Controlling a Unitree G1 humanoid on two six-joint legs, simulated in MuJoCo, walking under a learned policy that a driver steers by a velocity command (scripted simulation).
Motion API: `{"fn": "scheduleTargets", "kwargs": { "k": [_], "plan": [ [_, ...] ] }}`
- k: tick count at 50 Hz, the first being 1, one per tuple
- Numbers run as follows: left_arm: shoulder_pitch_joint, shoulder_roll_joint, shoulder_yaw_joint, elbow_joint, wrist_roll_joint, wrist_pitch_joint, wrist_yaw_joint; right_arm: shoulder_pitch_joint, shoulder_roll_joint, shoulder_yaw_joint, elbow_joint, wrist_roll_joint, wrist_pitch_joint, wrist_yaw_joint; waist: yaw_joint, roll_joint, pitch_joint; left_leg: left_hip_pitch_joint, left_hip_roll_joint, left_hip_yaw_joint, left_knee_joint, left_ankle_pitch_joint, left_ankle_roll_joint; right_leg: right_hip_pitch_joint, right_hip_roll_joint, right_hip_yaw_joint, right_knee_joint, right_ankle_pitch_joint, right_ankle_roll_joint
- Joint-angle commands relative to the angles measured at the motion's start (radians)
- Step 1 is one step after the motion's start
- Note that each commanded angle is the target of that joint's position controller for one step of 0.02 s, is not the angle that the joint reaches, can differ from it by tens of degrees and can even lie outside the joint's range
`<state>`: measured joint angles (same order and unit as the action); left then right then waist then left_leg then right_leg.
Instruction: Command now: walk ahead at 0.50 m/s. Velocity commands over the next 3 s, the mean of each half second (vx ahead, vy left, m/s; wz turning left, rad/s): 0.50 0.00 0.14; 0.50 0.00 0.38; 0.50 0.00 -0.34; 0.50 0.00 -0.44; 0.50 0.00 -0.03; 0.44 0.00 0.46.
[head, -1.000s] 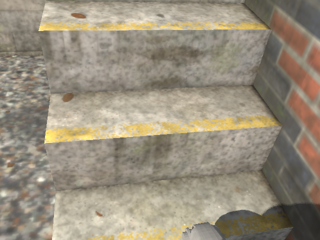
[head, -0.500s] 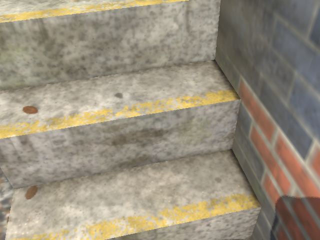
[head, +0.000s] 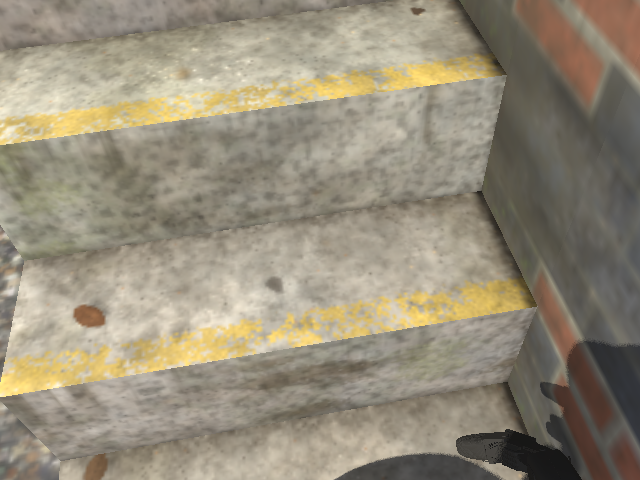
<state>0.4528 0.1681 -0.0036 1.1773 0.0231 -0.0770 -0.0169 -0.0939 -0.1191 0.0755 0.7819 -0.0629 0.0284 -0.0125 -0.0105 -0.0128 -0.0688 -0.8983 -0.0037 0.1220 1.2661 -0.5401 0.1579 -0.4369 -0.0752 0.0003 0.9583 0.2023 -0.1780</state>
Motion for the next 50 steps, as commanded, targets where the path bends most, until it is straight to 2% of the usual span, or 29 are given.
{"fn": "scheduleTargets", "kwargs": {
  "k": [1, 2, 4, 7, 10, 11, 12, 14, 17, 20, 21, 22, 23, 24, 25, 27, 28, 30, 34, 37, 39, 41, 43, 44, 45, 46, 47, 48, 50],
  "plan": [
    [-0.396, -0.037, 0.002, -0.316, 0.02, -0.061, -0.073, 0.334, -0.139, -0.075, 0.131, -0.028, 0.039, -0.052, -0.1, 0.23, -0.198, 0.545, 0.325, -1.021, -0.882, -0.417, 0.181, -0.713, 0.183, 0.338, 1.456, -0.37, -0.02],
    [-0.479, -0.112, -0.039, -0.426, 0.035, -0.038, -0.076, 0.215, -0.047, -0.056, 0.157, 0.01, 0.015, -0.053, -0.006, 0.159, 0.033, 0.362, 0.269, -0.779, -0.836, -0.376, 0.075, -0.812, 0.164, 0.296, 1.475, -0.447, -0.009],
    [-0.276, -0.127, -0.072, -0.425, 0.021, -0.006, -0.066, 0.168, 0.062, -0.032, 0.23, 0.014, -0.015, -0.019, 0.127, 0.048, 0.111, 0.233, 0.191, -0.447, -0.785, -0.215, -0.045, -0.79, 0.128, 0.277, 1.317, -0.376, 0.01],
    [-0.208, -0.03, -0.076, -0.394, -0.017, 0.006, -0.029, 0.134, -0.036, -0.036, 0.226, -0.003, -0.039, 0.004, 0.186, 0.058, 0.087, 0.064, 0.154, -0.156, -0.878, -0.021, -0.024, -0.59, 0.14, 0.152, 1.115, -0.136, 0.079],
    [-0.159, -0.026, -0.068, -0.328, -0.035, 0.05, 0.033, 0.147, -0.095, -0.025, 0.236, -0.056, -0.046, 0.019, 0.155, 0.123, 0.08, 0.09, 0.203, -0.157, -0.901, 0.204, 0.046, -0.568, 0.18, 0.098, 1.445, -0.216, 0.153],
    [-0.131, 0.026, -0.053, -0.334, -0.035, 0.059, 0.051, 0.231, -0.131, -0.052, 0.267, 0.017, -0.054, 0.019, 0.141, 0.136, 0.088, 0.241, 0.185, -0.177, -0.899, 0.018, 0.014, -0.626, 0.114, 0.17, 1.161, -0.2, 0.16],
    [-0.206, 0.047, -0.046, -0.342, -0.019, 0.066, 0.061, 0.29, -0.127, -0.06, 0.275, 0.025, -0.058, 0.006, 0.084, 0.122, 0.08, 0.325, 0.194, -0.193, -0.9, 0.036, 0.015, -0.639, 0.091, 0.13, 1.06, -0.194, 0.171],
    [-0.287, 0.071, -0.028, -0.365, 0.02, 0.085, 0.052, 0.27, -0.108, -0.06, 0.237, -0.019, -0.045, -0.012, 0.068, 0.104, 0.024, 0.347, 0.209, -0.206, -0.893, 0.149, 0.026, -0.545, 0.034, 0.013, 1.079, -0.206, 0.207],
    [-0.282, 0.079, -0.006, -0.331, 0.039, 0.095, 0.077, 0.064, -0.148, -0.089, 0.148, 0.016, -0.051, -0.032, 0.127, 0.066, 0.006, 0.168, 0.145, -0.086, -0.816, 0.381, 0.017, -0.036, -0.017, -0.075, 0.334, -0.063, 0.213],
    [-0.01, 0.119, 0.057, -0.25, -0.004, 0.117, 0.097, 0.142, -0.117, -0.097, 0.127, 0.074, -0.023, -0.049, 0.19, 0.26, 0.037, 0.274, 0.098, -0.149, -0.446, 0.518, -0.036, 0.249, 0.041, -0.147, -0.453, -0.345, 0.181],
    [0.033, 0.119, 0.062, -0.231, 0.017, 0.105, 0.077, 0.145, 0.031, -0.058, 0.078, 0.073, -0.039, -0.024, 0.175, 0.064, -0.002, 0.155, 0.019, -0.124, 0.087, 0.267, -0.102, 0.386, -0.098, 0.07, -0.547, -0.028, 0.096],
    [0.022, 0.207, 0.063, -0.24, 0.081, 0.078, 0.062, 0.362, 0.131, -0.057, 0.096, 0.089, -0.076, 0.01, 0.013, -0.22, -0.097, -0.053, -0.09, -0.273, 0.693, 0.086, -0.161, 0.532, -0.333, 0.373, -0.285, 1.1, 0.04],
    [0.015, 0.203, 0.064, -0.272, 0.068, 0.054, 0.028, 0.524, 0.075, -0.08, 0.134, 0.089, -0.105, 0.047, -0.033, -0.19, -0.213, -0.184, -0.126, -0.412, 1.076, 0.095, -0.188, 0.605, -0.417, 0.514, -0.335, 1.098, 0.01],
    [0.06, 0.255, 0.096, -0.288, 0.023, 0.051, 0.014, 0.465, 0.001, -0.094, 0.093, 0.118, -0.108, 0.039, 0.009, -0.086, -0.192, -0.269, -0.098, -0.423, 1.083, 0.234, -0.19, 0.615, -0.467, 0.574, -0.485, 0.45, -0.048],
    [0.043, 0.304, 0.112, -0.286, -0.011, 0.069, 0.028, 0.325, 0.013, -0.081, 0.011, 0.13, -0.092, 0.008, -0.004, -0.081, -0.076, -0.397, -0.051, -0.416, 1.109, 0.33, -0.197, 0.58, -0.49, 0.575, -0.568, 0.02, -0.08],
    [0.0, 0.189, 0.079, -0.307, -0.006, 0.076, 0.069, 0.126, -0.037, -0.094, -0.064, 0.089, -0.04, 0.005, 0.024, -0.061, 0.118, -0.439, -0.012, -0.413, 1.067, 0.417, -0.194, 0.452, -0.402, 0.409, -0.622, -0.333, -0.031],
    [0.01, 0.117, 0.062, -0.327, 0.024, 0.065, 0.082, 0.145, -0.037, -0.089, -0.073, 0.089, -0.02, 0.004, 0.014, -0.031, 0.154, -0.44, -0.025, -0.45, 1.065, 0.463, -0.172, 0.417, -0.378, 0.341, -0.614, -0.348, -0.008],
    [0.04, 0.093, 0.053, -0.332, 0.017, 0.054, 0.093, 0.172, -0.01, -0.077, -0.086, 0.086, 0.001, 0.012, -0.004, -0.032, 0.229, -0.462, -0.002, -0.452, 1.003, 0.44, -0.15, 0.375, -0.345, 0.134, -0.622, -0.205, 0.048],
    [0.073, 0.144, 0.058, -0.37, 0.006, 0.043, 0.091, 0.182, 0.013, -0.067, -0.137, 0.137, 0.0, 0.013, 0.003, -0.092, 0.23, -0.516, 0.018, -0.337, 1.114, 0.29, -0.184, 0.342, -0.328, -0.064, -0.697, -0.162, 0.018],
    [0.182, 0.121, 0.041, -0.351, -0.017, 0.044, 0.105, 0.055, 0.043, -0.048, -0.244, 0.126, -0.007, -0.011, 0.045, -0.146, 0.252, -0.706, 0.066, -0.273, 1.071, 0.235, -0.187, 0.501, -0.313, -0.101, -0.745, -0.347, 0.027],
    [0.136, 0.137, 0.052, -0.339, -0.024, 0.054, 0.095, 0.049, 0.034, -0.04, -0.296, 0.141, -0.01, 0.013, 0.025, -0.169, 0.18, -0.59, 0.126, -0.228, 0.931, 0.237, -0.193, 0.477, -0.28, -0.13, -0.786, -0.357, 0.03],
    [0.049, 0.176, 0.065, -0.347, -0.057, 0.059, 0.106, -0.029, 0.039, -0.008, -0.379, 0.107, -0.006, 0.036, 0.017, -0.176, 0.194, -0.21, 0.177, -0.052, 0.395, 0.231, -0.175, 0.299, -0.245, -0.24, -0.977, -0.311, 0.013],
    [0.125, 0.232, 0.079, -0.258, -0.066, 0.05, 0.087, -0.036, 0.043, -0.016, -0.383, 0.128, -0.009, 0.042, 0.027, -0.217, 0.162, 0.257, 0.062, 0.143, 0.141, -0.021, -0.102, 0.23, -0.286, -0.239, -1.037, 0.261, -0.08],
    [0.054, 0.26, 0.067, -0.236, -0.038, 0.024, 0.073, 0.101, -0.027, -0.064, -0.368, 0.132, -0.008, 0.032, -0.084, -0.284, 0.078, 0.4, -0.028, 0.165, 0.123, -0.026, -0.057, 0.327, -0.311, -0.257, -0.859, 1.07, -0.106],
    [0.02, 0.317, 0.073, -0.23, -0.037, -0.006, 0.062, 0.351, -0.136, -0.126, -0.32, 0.131, -0.012, 0.025, -0.235, -0.361, -0.1, 0.642, -0.073, 0.026, -0.042, 0.015, 0.004, 0.365, -0.308, -0.211, -0.63, 1.298, -0.104],
    [0.044, 0.289, 0.074, -0.232, -0.076, -0.029, 0.051, 0.521, -0.246, -0.176, -0.279, 0.097, -0.009, 0.008, -0.286, -0.168, -0.202, 0.852, 0.013, -0.407, -0.256, 0.053, 0.126, 0.09, -0.248, -0.101, -0.327, 1.022, -0.02],
    [0.119, 0.26, 0.078, -0.228, -0.08, -0.053, 0.02, 0.669, -0.371, -0.211, -0.196, 0.058, 0.008, -0.02, -0.223, 0.21, -0.366, 1.012, 0.229, -1.109, -0.782, -0.45, 0.207, -0.053, -0.083, 0.037, -0.073, 0.085, 0.043],
    [0.001, 0.247, 0.099, -0.216, -0.082, -0.046, -0.012, 0.666, -0.37, -0.181, -0.14, 0.038, -0.013, -0.03, -0.159, 0.215, -0.403, 0.856, 0.296, -1.369, -1.081, -0.738, 0.107, -0.01, 0.07, 0.197, 0.395, -0.245, 0.073],
    [-0.149, 0.015, 0.06, -0.347, -0.041, -0.036, -0.029, 0.416, -0.231, -0.121, -0.119, 0.09, -0.046, -0.008, -0.006, 0.211, -0.135, 0.515, 0.337, -1.014, -0.992, -0.525, -0.094, -0.198, 0.116, 0.272, 0.913, -0.351, 0.1]
  ]
}}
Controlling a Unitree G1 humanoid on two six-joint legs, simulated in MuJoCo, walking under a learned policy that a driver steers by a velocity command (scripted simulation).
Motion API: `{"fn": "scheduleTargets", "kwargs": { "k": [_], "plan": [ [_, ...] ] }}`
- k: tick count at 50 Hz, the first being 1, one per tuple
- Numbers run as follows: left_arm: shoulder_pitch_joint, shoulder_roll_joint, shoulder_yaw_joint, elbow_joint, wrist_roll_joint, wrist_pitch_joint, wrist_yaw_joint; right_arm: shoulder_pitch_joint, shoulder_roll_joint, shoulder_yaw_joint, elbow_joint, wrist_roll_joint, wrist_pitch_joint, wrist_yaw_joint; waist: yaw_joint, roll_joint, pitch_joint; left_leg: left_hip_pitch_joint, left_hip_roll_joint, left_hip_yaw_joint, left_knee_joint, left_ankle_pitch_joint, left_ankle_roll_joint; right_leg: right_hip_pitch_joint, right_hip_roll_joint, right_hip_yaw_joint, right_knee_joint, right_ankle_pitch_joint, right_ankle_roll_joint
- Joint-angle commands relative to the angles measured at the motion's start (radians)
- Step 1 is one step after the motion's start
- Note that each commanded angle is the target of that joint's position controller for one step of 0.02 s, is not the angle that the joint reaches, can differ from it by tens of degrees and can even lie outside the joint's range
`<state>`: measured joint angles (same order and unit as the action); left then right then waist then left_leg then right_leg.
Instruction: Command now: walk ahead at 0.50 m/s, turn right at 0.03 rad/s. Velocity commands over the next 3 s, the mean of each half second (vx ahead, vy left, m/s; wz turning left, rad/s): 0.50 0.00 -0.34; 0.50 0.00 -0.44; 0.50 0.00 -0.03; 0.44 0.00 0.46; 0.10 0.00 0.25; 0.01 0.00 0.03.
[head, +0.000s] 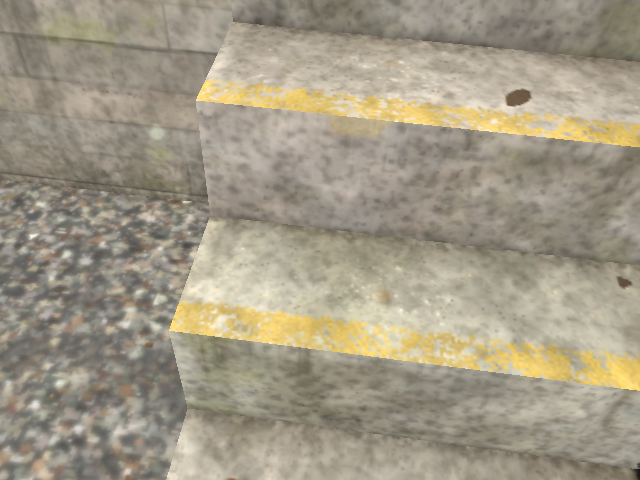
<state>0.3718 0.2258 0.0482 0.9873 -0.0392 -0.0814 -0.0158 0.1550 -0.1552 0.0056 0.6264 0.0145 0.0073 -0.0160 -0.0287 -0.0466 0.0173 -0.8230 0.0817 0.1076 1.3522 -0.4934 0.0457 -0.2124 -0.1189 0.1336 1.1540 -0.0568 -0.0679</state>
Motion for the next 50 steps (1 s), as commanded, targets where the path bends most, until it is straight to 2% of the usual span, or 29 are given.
{"fn": "scheduleTargets", "kwargs": {
  "k": [1, 3, 4, 6, 8, 10, 14, 20, 22, 24, 25, 26, 27, 28, 29, 30, 31, 32, 33, 34, 35, 36, 37, 39, 42, 46, 47, 49, 50],
  "plan": [
    [-0.154, -0.092, -0.011, -0.227, 0.035, -0.018, -0.024, -0.007, -0.095, -0.018, 0.052, 0.007, -0.033, 0.024, 0.069, 0.27, -0.052, 0.21, 0.217, -0.745, -0.953, -0.467, -0.023, -0.487, 0.13, 0.098, 0.853, -0.114, -0.037],
    [-0.128, -0.075, -0.027, -0.273, 0.002, 0.01, -0.036, -0.106, 0.027, 0.02, 0.075, -0.007, -0.069, 0.045, 0.129, 0.246, 0.034, 0.107, 0.179, -0.429, -0.843, -0.342, -0.057, -0.545, 0.165, 0.089, 0.966, -0.083, -0.064],
    [-0.063, -0.061, -0.024, -0.252, -0.015, 0.015, -0.044, -0.053, 0.008, 0.02, 0.095, -0.013, -0.087, 0.046, 0.137, 0.237, 0.011, 0.173, 0.186, -0.346, -0.854, -0.267, -0.048, -0.588, 0.193, 0.081, 0.991, -0.011, -0.066],
    [0.029, -0.044, -0.023, -0.2, -0.015, 0.041, -0.015, 0.002, -0.06, 0.012, 0.105, -0.011, -0.099, 0.05, 0.146, 0.2, -0.005, 0.261, 0.194, -0.202, -0.904, -0.156, -0.065, -0.655, 0.215, 0.054, 0.967, 0.103, -0.031],
    [-0.036, -0.004, -0.011, -0.223, 0.01, 0.051, 0.004, 0.011, -0.087, 0.026, 0.111, -0.058, -0.105, 0.041, 0.129, 0.2, 0.026, 0.263, 0.223, -0.14, -0.998, -0.18, -0.041, -0.767, 0.245, -0.029, 1.039, 0.15, 0.019],
    [-0.089, -0.029, -0.018, -0.248, 0.004, 0.057, 0.022, 0.019, -0.105, 0.029, 0.12, -0.077, -0.088, 0.027, 0.115, 0.178, 0.06, 0.293, 0.235, -0.099, -1.02, -0.094, -0.051, -0.868, 0.266, -0.049, 1.225, 0.149, 0.046],
    [-0.173, -0.056, -0.041, -0.269, 0.029, 0.055, 0.047, 0.106, -0.172, 0.015, 0.138, -0.08, -0.098, 0.002, 0.058, 0.16, 0.06, 0.536, 0.319, -0.128, -1.066, -0.129, -0.059, -1.21, 0.215, -0.069, 1.33, 0.133, 0.097],
    [-0.306, -0.078, -0.073, -0.299, 0.0, 0.036, 0.054, 0.149, -0.154, 0.026, 0.175, -0.076, -0.11, -0.009, 0.008, 0.158, 0.063, 0.647, 0.336, -0.013, -1.143, -0.008, -0.043, -1.397, 0.17, -0.147, 1.311, 0.138, 0.099],
    [-0.411, -0.095, -0.09, -0.344, -0.035, 0.039, 0.056, 0.165, -0.164, 0.022, 0.199, -0.052, -0.095, -0.006, -0.013, 0.195, 0.104, 0.669, 0.304, 0.052, -1.214, 0.028, -0.05, -1.399, 0.149, -0.218, 1.138, 0.048, 0.095],
    [-0.421, -0.085, -0.102, -0.37, -0.036, 0.047, 0.05, 0.161, -0.161, 0.024, 0.213, -0.051, -0.091, -0.019, -0.014, 0.197, 0.084, 0.73, 0.299, 0.085, -1.27, 0.145, -0.029, -1.35, 0.121, -0.249, 1.015, -0.004, 0.085],
    [-0.488, -0.081, -0.121, -0.419, -0.041, 0.043, 0.031, 0.134, -0.202, 0.02, 0.234, -0.021, -0.083, -0.034, 0.015, 0.243, 0.089, 0.688, 0.296, 0.159, -1.437, 0.304, -0.013, -1.209, 0.071, -0.339, 0.788, -0.125, 0.063],
    [-0.4, -0.098, -0.128, -0.404, -0.028, 0.053, 0.018, 0.066, -0.199, 0.028, 0.255, -0.033, -0.067, -0.024, 0.084, 0.203, 0.011, 0.658, 0.252, 0.277, -1.37, 0.747, 0.003, -0.921, 0.07, -0.374, 0.711, -0.153, 0.002],
    [-0.35, -0.054, -0.122, -0.407, -0.018, 0.053, -0.011, 0.037, -0.249, 0.018, 0.252, -0.016, -0.059, -0.019, 0.154, 0.2, -0.036, 0.625, 0.21, 0.333, -1.293, 1.358, 0.042, -0.674, 0.116, -0.434, 0.534, -0.264, -0.033],
    [-0.174, 0.019, -0.086, -0.329, 0.005, 0.053, -0.033, 0.03, -0.328, 0.006, 0.266, 0.005, -0.06, -0.018, 0.251, 0.299, -0.22, 0.685, 0.285, 0.295, -1.164, 2.362, 0.141, -0.403, 0.208, -0.492, 0.646, -0.436, -0.053],
    [-0.026, 0.119, -0.056, -0.291, 0.012, 0.054, -0.043, 0.023, -0.411, -0.01, 0.245, 0.009, -0.058, -0.021, 0.295, 0.333, -0.323, 0.838, 0.294, 0.265, -1.013, 2.582, 0.18, -0.278, 0.244, -0.449, 0.452, -0.516, -0.079],
    [0.021, 0.168, -0.034, -0.28, 0.021, 0.061, -0.044, 0.032, -0.447, -0.021, 0.236, 0.006, -0.058, -0.002, 0.304, 0.372, -0.333, 0.934, 0.3, 0.207, -0.878, 2.529, 0.205, -0.208, 0.268, -0.391, 0.2, -0.531, -0.083],
    [0.049, 0.162, -0.029, -0.27, 0.045, 0.076, -0.051, 0.013, -0.446, -0.028, 0.225, 0.013, -0.057, 0.014, 0.318, 0.378, -0.247, 0.94, 0.287, 0.152, -0.688, 2.223, 0.197, -0.187, 0.267, -0.246, -0.106, -0.492, -0.097],
    [-0.046, 0.221, -0.005, -0.231, 0.084, 0.108, -0.041, 0.164, -0.314, -0.03, 0.178, 0.014, -0.08, -0.001, 0.115, 0.184, -0.245, 0.626, 0.134, 0.059, -0.374, 1.745, 0.116, -0.004, 0.173, 0.172, -0.274, -0.692, -0.215],
    [0.017, 0.213, -0.013, -0.2, 0.086, 0.136, -0.023, 0.028, -0.183, 0.004, 0.171, 0.008, -0.121, 0.035, 0.11, -0.075, -0.258, 0.461, -0.048, -0.034, 0.068, 0.556, 0.076, -0.059, 0.069, 0.54, -0.593, -0.705, -0.266],
    [-0.101, 0.116, -0.061, -0.218, 0.133, 0.116, -0.031, -0.091, -0.101, 0.009, 0.058, 0.018, -0.167, 0.056, 0.05, -0.078, -0.247, 0.277, -0.117, -0.28, 0.495, 0.495, 0.038, -0.149, 0.029, 0.71, -0.739, -0.632, -0.183],
    [-0.105, 0.014, -0.085, -0.18, 0.13, 0.102, -0.049, -0.147, -0.053, 0.023, -0.006, 0.018, -0.185, 0.087, 0.007, -0.007, -0.189, 0.175, -0.134, -0.306, 0.669, 0.486, 0.059, -0.268, 0.012, 0.631, -0.708, -0.654, -0.177],
    [-0.137, -0.039, -0.097, -0.131, 0.095, 0.073, -0.07, -0.175, -0.026, 0.043, -0.041, -0.019, -0.186, 0.093, -0.035, 0.062, -0.038, 0.064, -0.134, -0.286, 0.704, 0.503, 0.086, -0.402, 0.039, 0.493, -0.633, -0.579, -0.17],
    [-0.168, -0.037, -0.092, -0.12, 0.063, 0.052, -0.073, -0.143, -0.009, 0.056, -0.035, -0.056, -0.174, 0.092, -0.073, 0.111, 0.001, -0.02, -0.104, -0.28, 0.711, 0.529, 0.091, -0.404, 0.066, 0.38, -0.567, -0.49, -0.139],
    [-0.149, 0.006, -0.079, -0.078, 0.062, 0.044, -0.061, -0.083, 0.024, 0.092, -0.007, -0.061, -0.181, 0.084, -0.081, 0.072, 0.002, -0.125, -0.129, -0.275, 0.726, 0.492, 0.063, -0.312, 0.068, 0.243, -0.605, -0.303, -0.132],
    [0.044, -0.015, -0.079, 0.003, 0.089, 0.027, -0.03, -0.133, 0.039, 0.104, 0.04, -0.025, -0.164, 0.053, 0.016, 0.037, -0.042, -0.387, -0.185, -0.253, 0.875, 0.512, 0.033, -0.074, -0.014, 0.258, -0.666, -0.117, -0.145],
    [0.131, -0.094, -0.091, 0.074, 0.081, 0.032, -0.025, -0.29, 0.128, 0.126, -0.015, 0.007, -0.153, 0.059, 0.045, -0.007, 0.05, -0.844, -0.168, -0.257, 1.073, 0.411, 0.03, 0.054, -0.049, 0.194, -0.719, -0.078, -0.081],
    [0.114, -0.085, -0.098, 0.074, 0.069, 0.046, -0.023, -0.394, 0.171, 0.155, -0.076, 0.0, -0.153, 0.053, 0.04, -0.036, 0.051, -0.77, -0.168, -0.193, 0.928, 0.441, 0.019, -0.096, -0.019, 0.12, -0.79, -0.059, -0.059],
    [0.067, -0.079, -0.113, 0.053, 0.034, 0.07, 0.022, -0.551, 0.146, 0.176, -0.173, 0.006, -0.158, 0.036, 0.02, -0.121, 0.019, -0.53, -0.101, -0.019, 0.659, 0.387, -0.018, -0.326, -0.011, 0.093, -0.967, -0.025, -0.086],
    [0.058, -0.032, -0.107, 0.056, 0.034, 0.078, 0.042, -0.521, 0.154, 0.186, -0.159, -0.014, -0.145, 0.038, 0.003, -0.105, -0.099, -0.2, -0.1, 0.121, 0.5, 0.427, -0.018, -0.401, -0.011, 0.035, -1.101, 0.143, -0.111]
  ]
}}
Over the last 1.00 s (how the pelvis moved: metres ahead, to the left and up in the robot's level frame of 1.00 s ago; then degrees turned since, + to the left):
0.21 0.12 0.21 17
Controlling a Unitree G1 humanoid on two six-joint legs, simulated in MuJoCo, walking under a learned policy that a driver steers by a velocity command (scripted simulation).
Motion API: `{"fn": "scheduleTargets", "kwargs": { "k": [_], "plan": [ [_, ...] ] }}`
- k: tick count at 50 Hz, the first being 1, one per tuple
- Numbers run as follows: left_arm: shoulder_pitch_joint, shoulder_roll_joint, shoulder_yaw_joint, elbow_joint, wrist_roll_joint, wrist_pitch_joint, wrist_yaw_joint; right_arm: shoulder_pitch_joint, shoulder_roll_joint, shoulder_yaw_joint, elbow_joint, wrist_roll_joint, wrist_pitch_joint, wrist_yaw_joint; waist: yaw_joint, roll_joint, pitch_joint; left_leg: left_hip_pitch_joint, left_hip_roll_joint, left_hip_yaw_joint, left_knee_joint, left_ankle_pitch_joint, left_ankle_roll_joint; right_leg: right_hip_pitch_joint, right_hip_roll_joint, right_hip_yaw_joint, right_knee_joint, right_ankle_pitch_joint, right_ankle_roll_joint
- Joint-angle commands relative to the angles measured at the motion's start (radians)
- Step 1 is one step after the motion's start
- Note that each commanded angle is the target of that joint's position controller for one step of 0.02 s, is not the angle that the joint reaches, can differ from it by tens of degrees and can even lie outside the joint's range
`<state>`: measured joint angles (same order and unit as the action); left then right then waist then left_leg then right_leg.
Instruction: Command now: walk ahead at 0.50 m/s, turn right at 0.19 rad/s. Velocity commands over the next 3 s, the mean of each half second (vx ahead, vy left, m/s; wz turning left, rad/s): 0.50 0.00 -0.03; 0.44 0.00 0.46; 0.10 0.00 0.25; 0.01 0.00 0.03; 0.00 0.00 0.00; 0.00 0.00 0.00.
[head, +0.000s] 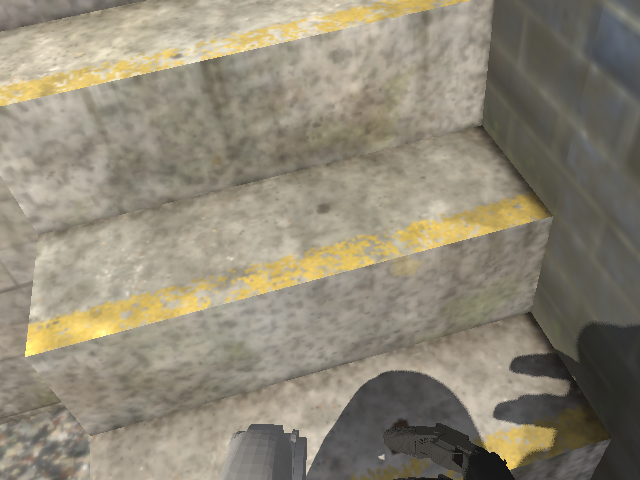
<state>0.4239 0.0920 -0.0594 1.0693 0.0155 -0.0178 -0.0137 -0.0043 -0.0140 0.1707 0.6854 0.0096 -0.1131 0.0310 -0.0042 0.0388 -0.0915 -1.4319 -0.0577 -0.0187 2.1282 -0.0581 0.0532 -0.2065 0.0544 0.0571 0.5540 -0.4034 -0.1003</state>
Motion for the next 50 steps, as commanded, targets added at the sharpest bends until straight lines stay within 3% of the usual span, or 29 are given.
{"fn": "scheduleTargets", "kwargs": {
  "k": [1, 3, 4, 5, 7, 8, 9, 11, 12, 14, 15, 17, 21, 24, 25, 26, 27, 28, 30, 31, 33, 35, 43, 44, 45, 46, 47, 49, 50],
  "plan": [
    [0.013, 0.136, 0.012, -0.033, -0.05, 0.015, 0.052, -0.364, -0.029, 0.012, -0.228, -0.032, -0.03, -0.022, -0.029, -0.201, -0.072, 0.762, 0.041, 0.22, -0.564, -0.126, -0.001, -0.451, -0.17, 0.026, -0.523, 0.804, -0.071],
    [0.155, 0.231, 0.026, 0.063, -0.031, -0.032, 0.057, -0.283, -0.089, -0.035, -0.19, -0.046, -0.013, -0.025, -0.071, -0.266, -0.218, 0.899, -0.048, 0.319, -0.624, -0.327, 0.035, -0.072, -0.233, -0.054, -0.347, 2.131, -0.039],
    [0.18, 0.311, 0.056, 0.072, -0.029, -0.058, 0.06, -0.133, -0.142, -0.054, -0.165, -0.072, 0.0, -0.019, -0.115, -0.386, -0.272, 0.966, -0.008, 0.155, -0.797, -0.566, 0.085, 0.049, -0.276, 0.011, -0.139, 2.42, -0.062],
    [0.224, 0.291, 0.066, 0.072, -0.024, -0.074, 0.055, 0.018, -0.176, -0.079, -0.106, -0.072, 0.003, -0.01, -0.12, -0.27, -0.452, 1.247, 0.058, 0.016, -0.784, -0.478, 0.168, -0.114, -0.268, 0.04, 0.036, 2.539, -0.029],
    [-0.064, 0.352, 0.09, -0.038, 0.002, -0.083, 0.025, 0.403, -0.32, -0.156, 0.12, -0.083, 0.078, -0.009, -0.291, -0.075, -0.48, 1.378, -0.006, -0.031, -1.167, -0.568, 0.171, -0.122, -0.162, 0.018, 0.209, 2.099, -0.029],
    [-0.294, 0.23, 0.062, -0.106, -0.001, -0.071, 0.025, 0.379, -0.324, -0.172, 0.221, -0.063, 0.106, -0.019, -0.277, 0.357, -0.276, 1.259, 0.216, -0.367, -1.386, -0.315, 0.313, -0.399, -0.004, 0.017, 0.892, 0.705, 0.021],
    [-0.351, 0.153, 0.049, -0.169, 0.012, -0.088, -0.005, 0.347, -0.221, -0.149, 0.223, -0.112, 0.128, -0.049, -0.236, 0.339, -0.259, 1.228, 0.389, -0.751, -1.539, -0.532, 0.408, -0.781, 0.049, 0.215, 1.621, 0.195, 0.036],
    [-0.543, -0.014, -0.009, -0.442, 0.031, -0.085, -0.074, 0.251, -0.13, -0.119, 0.258, -0.042, 0.09, -0.08, -0.091, 0.126, 0.082, 1.047, 0.354, -0.612, -1.599, -0.667, 0.171, -1.151, -0.012, 0.306, 1.807, -0.08, -0.034],
    [-0.436, -0.035, -0.029, -0.435, 0.032, -0.085, -0.098, 0.212, -0.118, -0.129, 0.3, -0.024, 0.077, -0.071, -0.002, -0.011, 0.093, 1.029, 0.321, -0.457, -1.608, -0.633, 0.089, -1.162, -0.038, 0.281, 1.687, 0.006, -0.061],
    [-0.196, 0.057, -0.019, -0.356, -0.01, -0.061, -0.096, 0.02, -0.141, -0.138, 0.293, -0.053, 0.075, -0.063, 0.171, -0.014, 0.124, 0.679, 0.287, -0.198, -1.74, -0.621, 0.07, -0.914, -0.05, 0.182, 1.599, 0.247, -0.015],
    [-0.152, 0.071, -0.022, -0.354, 0.002, -0.062, -0.068, -0.072, -0.18, -0.14, 0.277, -0.048, 0.078, -0.048, 0.222, 0.018, 0.13, 0.519, 0.235, -0.024, -1.788, -0.526, 0.061, -0.771, -0.052, 0.115, 1.456, 0.347, 0.009],
    [-0.178, 0.105, -0.021, -0.32, -0.016, -0.031, 0.012, -0.096, -0.25, -0.15, 0.285, -0.057, 0.058, -0.015, 0.211, 0.016, 0.107, 0.39, 0.19, 0.198, -1.831, -0.39, 0.1, -0.55, -0.032, -0.042, 1.298, 0.471, 0.06],
    [-0.142, 0.113, -0.011, -0.236, -0.002, 0.002, 0.093, -0.03, -0.372, -0.177, 0.312, -0.048, 0.04, -0.026, 0.187, 0.04, 0.018, 0.68, 0.242, 0.131, -1.841, -0.175, 0.103, -0.343, -0.154, -0.134, 0.933, 0.326, 0.054],
    [0.035, 0.257, 0.066, -0.133, -0.004, -0.02, 0.066, -0.007, -0.31, -0.168, 0.283, -0.014, 0.086, -0.064, 0.239, 0.034, -0.076, 0.997, 0.195, 0.079, -1.383, 0.259, 0.075, -0.08, -0.155, -0.121, 0.164, 0.296, 0.012],
    [0.092, 0.261, 0.076, -0.076, 0.008, -0.031, 0.057, -0.014, -0.21, -0.145, 0.221, -0.008, 0.097, -0.058, 0.206, -0.011, -0.055, 0.968, 0.156, 0.102, -1.078, 0.19, 0.039, -0.031, -0.151, -0.078, -0.056, 0.351, -0.001],
    [0.046, 0.249, 0.057, -0.029, 0.042, -0.035, 0.04, 0.004, -0.069, -0.112, 0.172, -0.001, 0.087, -0.049, 0.117, -0.224, 0.013, 0.732, 0.079, 0.085, -0.568, -0.249, 0.002, -0.01, -0.24, 0.032, 0.012, 0.929, -0.01],
    [0.069, 0.282, 0.066, -0.045, 0.12, -0.046, 0.018, 0.199, 0.034, -0.117, 0.236, 0.0, 0.054, -0.05, 0.028, -0.274, -0.003, 0.549, -0.033, -0.134, 0.01, -0.319, -0.045, 0.006, -0.385, 0.191, 0.144, 1.72, -0.025],
    [0.117, 0.349, 0.097, -0.089, 0.115, -0.04, -0.014, 0.482, -0.008, -0.14, 0.289, 0.014, 0.034, -0.053, -0.039, -0.256, -0.198, 0.454, -0.084, -0.221, 0.246, -0.312, -0.073, 0.163, -0.529, 0.365, 0.103, 1.679, -0.107],
    [0.065, 0.393, 0.141, -0.097, 0.033, -0.004, 0.004, 0.228, -0.064, -0.135, 0.12, 0.044, 0.04, -0.07, -0.024, -0.24, -0.118, 0.109, 0.067, -0.15, 0.253, -0.163, -0.113, 0.236, -0.588, 0.492, -0.125, 0.521, -0.169],
    [-0.006, 0.303, 0.119, -0.108, 0.03, -0.002, 0.026, 0.022, -0.091, -0.126, 0.042, 0.03, 0.072, -0.075, 0.023, -0.158, -0.026, 0.064, 0.117, -0.149, 0.26, -0.09, -0.109, 0.128, -0.559, 0.489, -0.19, 0.188, -0.143],
    [-0.077, 0.186, 0.084, -0.126, 0.057, -0.029, 0.074, -0.083, -0.139, -0.137, -0.03, 0.026, 0.124, -0.078, 0.015, -0.156, 0.091, 0.065, 0.13, -0.21, 0.283, -0.042, -0.094, -0.024, -0.522, 0.374, -0.236, 0.105, -0.126],
    [-0.031, 0.166, 0.085, -0.133, 0.058, -0.032, 0.083, -0.028, -0.124, -0.135, -0.05, 0.042, 0.141, -0.073, 0.007, -0.097, 0.086, 0.072, 0.137, -0.232, 0.214, -0.016, -0.078, -0.02, -0.504, 0.183, -0.241, 0.202, -0.096],
    [0.174, 0.187, 0.087, -0.104, 0.011, 0.005, 0.1, -0.186, 0.013, -0.069, -0.229, 0.045, 0.121, -0.035, 0.025, -0.197, 0.107, -0.092, 0.23, -0.035, 0.002, -0.148, -0.048, 0.143, -0.388, -0.155, -0.401, 0.147, -0.035],
    [0.148, 0.202, 0.088, -0.107, 0.017, 0.017, 0.107, -0.252, -0.002, -0.066, -0.262, 0.041, 0.109, -0.025, 0.034, -0.205, 0.098, 0.076, 0.243, 0.029, -0.203, -0.123, -0.045, 0.066, -0.368, -0.192, -0.471, 0.163, -0.041],
    [0.088, 0.253, 0.103, -0.117, -0.023, 0.03, 0.113, -0.344, 0.029, -0.022, -0.328, 0.068, 0.104, -0.009, 0.029, -0.26, 0.118, 0.468, 0.247, 0.128, -0.601, -0.367, 0.002, -0.161, -0.337, -0.286, -0.659, 0.347, -0.075],
    [0.188, 0.278, 0.099, -0.076, -0.053, 0.041, 0.107, -0.317, 0.025, -0.031, -0.334, 0.09, 0.108, -0.001, 0.022, -0.236, 0.042, 0.724, 0.176, 0.179, -0.633, -0.429, 0.022, -0.136, -0.368, -0.275, -0.647, 0.575, -0.122],
    [0.238, 0.288, 0.1, -0.018, -0.028, 0.034, 0.086, -0.204, -0.034, -0.078, -0.294, 0.068, 0.122, 0.0, -0.005, -0.214, -0.027, 0.787, 0.069, 0.31, -0.576, -0.488, 0.051, 0.031, -0.393, -0.323, -0.524, 1.23, -0.144],
    [0.044, 0.436, 0.132, -0.064, -0.014, 0.007, 0.077, 0.132, -0.176, -0.157, -0.231, 0.014, 0.152, -0.013, -0.214, -0.315, -0.172, 0.919, -0.026, 0.182, -0.798, -0.489, 0.113, 0.224, -0.412, -0.317, -0.221, 2.12, -0.132],
    [0.0, 0.465, 0.146, -0.12, -0.024, -0.02, 0.063, 0.219, -0.269, -0.194, -0.228, -0.005, 0.168, -0.018, -0.242, -0.239, -0.229, 1.039, 0.007, -0.058, -1.007, -0.319, 0.179, 0.125, -0.395, -0.249, 0.004, 1.974, -0.086]
  ]
}}
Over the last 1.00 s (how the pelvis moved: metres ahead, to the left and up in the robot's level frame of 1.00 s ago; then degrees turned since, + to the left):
0.38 -0.06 0.35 -23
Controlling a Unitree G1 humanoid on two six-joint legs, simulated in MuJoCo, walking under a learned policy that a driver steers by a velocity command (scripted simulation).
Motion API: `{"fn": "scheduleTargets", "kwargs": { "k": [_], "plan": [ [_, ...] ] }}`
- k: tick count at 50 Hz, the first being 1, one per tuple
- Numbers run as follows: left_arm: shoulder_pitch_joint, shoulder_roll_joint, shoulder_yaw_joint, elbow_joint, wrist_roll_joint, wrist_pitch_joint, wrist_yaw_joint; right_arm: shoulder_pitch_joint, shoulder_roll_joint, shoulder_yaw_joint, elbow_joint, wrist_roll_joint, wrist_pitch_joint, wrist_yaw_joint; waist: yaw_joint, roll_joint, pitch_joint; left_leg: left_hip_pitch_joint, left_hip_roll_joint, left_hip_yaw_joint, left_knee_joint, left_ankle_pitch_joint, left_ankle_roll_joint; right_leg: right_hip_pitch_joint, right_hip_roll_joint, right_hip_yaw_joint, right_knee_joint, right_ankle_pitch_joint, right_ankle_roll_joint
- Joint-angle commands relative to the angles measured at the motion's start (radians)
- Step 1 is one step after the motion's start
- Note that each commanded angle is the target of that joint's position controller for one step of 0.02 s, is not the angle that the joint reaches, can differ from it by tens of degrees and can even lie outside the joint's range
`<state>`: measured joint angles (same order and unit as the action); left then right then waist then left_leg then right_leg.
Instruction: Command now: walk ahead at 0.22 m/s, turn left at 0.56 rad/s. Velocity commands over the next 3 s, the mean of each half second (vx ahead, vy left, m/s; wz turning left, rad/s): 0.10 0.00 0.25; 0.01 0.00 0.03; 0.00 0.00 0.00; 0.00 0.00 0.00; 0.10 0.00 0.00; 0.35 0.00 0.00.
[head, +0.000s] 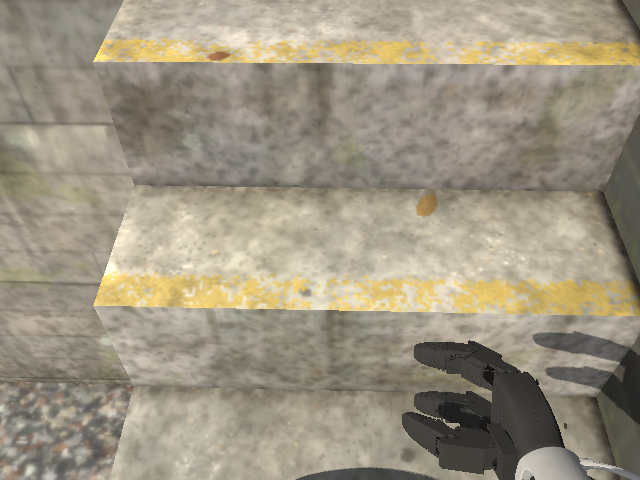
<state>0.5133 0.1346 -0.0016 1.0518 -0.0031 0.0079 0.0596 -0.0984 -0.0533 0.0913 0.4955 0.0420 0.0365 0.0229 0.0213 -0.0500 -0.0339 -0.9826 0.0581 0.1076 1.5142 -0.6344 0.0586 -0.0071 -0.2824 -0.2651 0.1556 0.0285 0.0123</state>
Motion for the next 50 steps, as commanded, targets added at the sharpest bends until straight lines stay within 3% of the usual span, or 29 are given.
{"fn": "scheduleTargets", "kwargs": {
  "k": [1, 2, 3, 4, 5, 6, 7, 9, 11, 13, 17, 20, 24, 26, 28, 29, 31, 32, 33, 34, 35, 36, 37, 40, 43, 45, 46, 47, 50],
  "plan": [
    [-0.154, 0.33, 0.08, -0.177, -0.002, -0.065, -0.031, 0.407, -0.354, -0.165, 0.003, -0.06, 0.042, -0.052, -0.254, 0.119, -0.333, 0.787, 0.105, -0.787, -0.703, 0.051, 0.294, -0.468, 0.06, 0.128, 0.751, 0.966, -0.143],
    [-0.25, 0.252, 0.08, -0.16, 0.009, -0.078, -0.059, 0.402, -0.42, -0.187, 0.006, -0.109, 0.048, -0.083, -0.245, 0.233, -0.409, 0.823, 0.232, -1.248, -1.093, -0.164, 0.357, -0.668, 0.237, 0.311, 1.305, -0.09, -0.081],
    [-0.348, 0.134, 0.077, -0.209, -0.003, -0.083, -0.088, 0.358, -0.388, -0.154, 0.03, -0.116, 0.025, -0.087, -0.187, 0.177, -0.351, 0.687, 0.286, -1.287, -1.233, -0.045, 0.257, -0.754, 0.315, 0.547, 1.842, -0.236, -0.067],
    [-0.357, 0.029, 0.045, -0.276, 0.008, -0.076, -0.092, 0.264, -0.291, -0.125, 0.05, -0.067, 0.003, -0.064, -0.091, 0.248, -0.261, 0.572, 0.271, -1.06, -1.149, -0.026, 0.133, -0.856, 0.352, 0.616, 2.082, -0.308, -0.068],
    [-0.312, -0.019, 0.02, -0.336, 0.012, -0.069, -0.08, 0.167, -0.235, -0.111, 0.101, -0.024, -0.001, -0.049, 0.015, 0.296, -0.042, 0.403, 0.195, -0.76, -1.082, -0.085, 0.015, -0.942, 0.317, 0.529, 2.113, -0.321, -0.078],
    [-0.267, -0.003, 0.011, -0.361, 0.008, -0.054, -0.065, 0.092, -0.195, -0.104, 0.137, -0.014, -0.003, -0.031, 0.066, 0.301, 0.042, 0.342, 0.144, -0.586, -1.025, -0.148, -0.036, -0.966, 0.321, 0.49, 2.129, -0.305, -0.083],
    [-0.203, 0.018, 0.008, -0.367, -0.012, -0.048, -0.061, 0.062, -0.176, -0.096, 0.149, -0.018, -0.005, -0.021, 0.097, 0.289, 0.088, 0.29, 0.09, -0.457, -1.016, -0.124, -0.062, -0.926, 0.337, 0.474, 2.083, -0.281, -0.067],
    [-0.216, 0.065, 0.012, -0.376, -0.036, -0.039, -0.054, 0.064, -0.161, -0.08, 0.124, -0.03, -0.041, -0.017, 0.092, 0.215, 0.09, 0.346, 0.072, -0.311, -0.998, 0.056, -0.078, -0.949, 0.388, 0.468, 2.055, -0.148, -0.04],
    [-0.169, 0.072, 0.024, -0.328, -0.041, -0.016, -0.016, 0.113, -0.187, -0.065, 0.131, -0.058, -0.067, -0.018, 0.065, 0.143, 0.06, 0.408, 0.1, -0.274, -1.012, 0.167, -0.068, -0.974, 0.422, 0.444, 2.081, -0.045, -0.002],
    [-0.195, 0.078, 0.034, -0.325, -0.038, 0.003, 0.014, 0.142, -0.218, -0.053, 0.124, -0.064, -0.074, -0.03, 0.042, 0.169, 0.078, 0.432, 0.115, -0.273, -1.063, 0.151, -0.052, -1.004, 0.433, 0.414, 2.122, -0.014, 0.04],
    [-0.208, 0.119, 0.059, -0.28, -0.03, 0.018, 0.002, 0.237, -0.244, -0.046, 0.152, -0.069, -0.089, -0.057, -0.019, 0.173, 0.088, 0.535, 0.156, -0.272, -1.157, 0.169, -0.037, -0.999, 0.436, 0.403, 2.13, -0.056, 0.098],
    [-0.231, 0.095, 0.053, -0.264, -0.039, 0.013, -0.011, 0.236, -0.199, -0.03, 0.16, -0.064, -0.094, -0.091, -0.037, 0.193, 0.085, 0.651, 0.172, -0.287, -1.225, 0.158, -0.015, -0.958, 0.401, 0.402, 1.986, -0.06, 0.134],
    [-0.233, 0.084, 0.038, -0.219, -0.015, 0.022, -0.019, 0.181, -0.159, -0.022, 0.153, -0.071, -0.108, -0.098, -0.027, 0.183, 0.076, 0.72, 0.169, -0.269, -1.228, 0.332, 0.029, -0.784, 0.355, 0.424, 1.637, 0.012, 0.149],
    [-0.234, 0.059, 0.007, -0.206, 0.012, 0.021, -0.036, 0.108, -0.17, -0.03, 0.134, -0.044, -0.101, -0.093, 0.01, 0.233, 0.056, 0.722, 0.124, -0.213, -1.258, 0.366, 0.018, -0.596, 0.296, 0.352, 1.185, 0.01, 0.133],
    [-0.349, 0.046, -0.025, -0.21, 0.033, 0.02, -0.053, 0.162, -0.197, -0.046, 0.138, -0.011, -0.093, -0.096, -0.061, 0.303, 0.08, 0.766, 0.129, -0.231, -1.303, 0.453, 0.032, -0.469, 0.282, 0.21, 0.813, -0.171, 0.106],
    [-0.321, 0.053, -0.027, -0.192, 0.041, 0.021, -0.052, 0.204, -0.206, -0.049, 0.155, -0.019, -0.086, -0.095, -0.07, 0.365, 0.068, 0.845, 0.173, -0.305, -1.284, 0.691, 0.061, -0.439, 0.278, 0.212, 0.732, -0.262, 0.085],
    [-0.248, 0.072, -0.033, -0.144, 0.031, 0.006, -0.055, 0.264, -0.203, -0.055, 0.154, -0.014, -0.068, -0.071, -0.092, 0.336, 0.1, 1.02, 0.207, -0.356, -1.194, 1.147, 0.094, -0.446, 0.242, 0.276, 0.371, -0.291, 0.043],
    [-0.18, 0.078, -0.035, -0.106, 0.038, -0.005, -0.062, 0.208, -0.178, -0.048, 0.15, -0.015, -0.081, -0.057, -0.053, 0.289, 0.089, 1.057, 0.204, -0.315, -1.126, 1.486, 0.085, -0.382, 0.212, 0.297, 0.189, -0.048, 0.012],
    [-0.15, 0.125, -0.025, -0.085, 0.052, -0.022, -0.068, 0.233, -0.188, -0.054, 0.155, -0.004, -0.089, -0.043, -0.067, 0.219, 0.034, 1.092, 0.151, -0.264, -1.084, 1.521, 0.059, -0.305, 0.199, 0.322, 0.153, 0.192, -0.021],
    [-0.107, 0.204, -0.008, -0.072, 0.059, -0.032, -0.074, 0.319, -0.192, -0.064, 0.184, -0.018, -0.093, -0.026, -0.105, 0.076, -0.05, 1.067, 0.106, -0.228, -1.122, 1.378, 0.03, -0.152, 0.167, 0.363, 0.263, 0.594, -0.046],
    [-0.115, 0.202, -0.002, -0.074, 0.053, -0.031, -0.075, 0.411, -0.194, -0.069, 0.231, -0.023, -0.092, -0.013, -0.125, -0.008, -0.089, 1.001, 0.083, -0.215, -1.167, 1.166, 0.009, -0.016, 0.144, 0.372, 0.29, 0.712, -0.077],
    [-0.134, 0.181, 0.0, -0.086, 0.05, -0.03, -0.076, 0.404, -0.207, -0.073, 0.254, -0.018, -0.091, -0.009, -0.097, -0.029, -0.077, 0.947, 0.061, -0.191, -1.189, 1.063, 0.001, 0.032, 0.149, 0.371, 0.288, 0.681, -0.086],
    [-0.16, 0.161, 0.0, -0.096, 0.052, -0.031, -0.074, 0.354, -0.195, -0.073, 0.252, -0.015, -0.075, -0.012, -0.077, -0.022, -0.073, 0.925, 0.049, -0.176, -1.188, 1.011, -0.007, 0.043, 0.158, 0.372, 0.283, 0.632, -0.087],
    [-0.16, 0.149, 0.01, -0.09, 0.035, -0.047, -0.062, 0.286, -0.157, -0.071, 0.241, -0.042, -0.043, -0.013, -0.04, 0.002, -0.081, 0.911, 0.038, -0.162, -1.208, 0.923, -0.038, 0.05, 0.178, 0.37, 0.236, 0.473, -0.09],
    [-0.196, 0.184, 0.018, -0.098, 0.016, -0.062, -0.07, 0.318, -0.196, -0.1, 0.255, -0.035, -0.01, -0.028, -0.051, 0.0, -0.04, 0.934, 0.039, -0.168, -1.214, 0.919, -0.047, 0.001, 0.179, 0.375, 0.227, 0.471, -0.091],
    [-0.209, 0.177, 0.014, -0.102, 0.013, -0.067, -0.071, 0.339, -0.2, -0.106, 0.261, -0.033, -0.003, -0.039, -0.061, -0.003, -0.059, 0.948, 0.042, -0.168, -1.206, 0.927, -0.044, 0.007, 0.168, 0.38, 0.232, 0.536, -0.094],
    [-0.192, 0.165, 0.01, -0.095, 0.009, -0.071, -0.08, 0.342, -0.208, -0.11, 0.258, -0.035, 0.003, -0.035, -0.056, 0.017, -0.057, 0.943, 0.039, -0.161, -1.194, 0.916, -0.039, 0.007, 0.158, 0.383, 0.235, 0.571, -0.096],
    [-0.162, 0.205, 0.026, -0.075, -0.006, -0.067, -0.068, 0.403, -0.192, -0.111, 0.284, -0.04, 0.011, -0.025, -0.073, 0.002, -0.072, 0.926, 0.04, -0.161, -1.22, 0.862, -0.035, 0.044, 0.156, 0.383, 0.246, 0.506, -0.086],
    [-0.158, 0.206, 0.034, -0.065, -0.016, -0.054, -0.051, 0.389, -0.173, -0.114, 0.289, -0.04, 0.015, -0.014, -0.066, 0.06, -0.02, 0.881, 0.031, -0.162, -1.213, 0.74, -0.038, 0.027, 0.125, 0.401, 0.245, 0.462, -0.092]
  ]
}}
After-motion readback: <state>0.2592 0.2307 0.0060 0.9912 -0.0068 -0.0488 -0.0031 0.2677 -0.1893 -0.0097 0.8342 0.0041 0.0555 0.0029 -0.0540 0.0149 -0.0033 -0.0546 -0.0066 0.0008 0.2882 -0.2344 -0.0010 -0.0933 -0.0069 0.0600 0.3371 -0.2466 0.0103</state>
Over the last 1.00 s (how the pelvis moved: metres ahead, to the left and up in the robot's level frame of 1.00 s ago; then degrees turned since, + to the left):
0.28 0.01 0.26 14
